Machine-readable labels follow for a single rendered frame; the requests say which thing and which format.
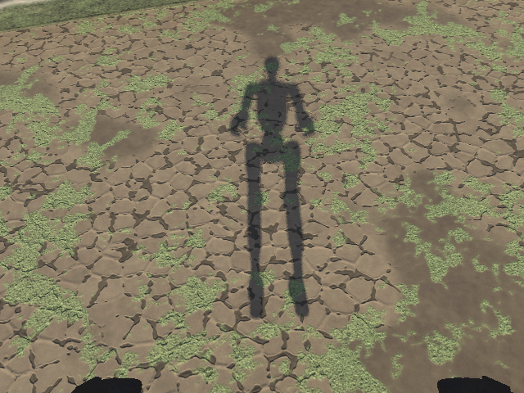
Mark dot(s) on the robot left hand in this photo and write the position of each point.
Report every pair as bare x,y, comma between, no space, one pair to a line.
112,385

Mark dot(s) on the robot right hand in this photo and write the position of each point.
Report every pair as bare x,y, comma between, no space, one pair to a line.
471,385

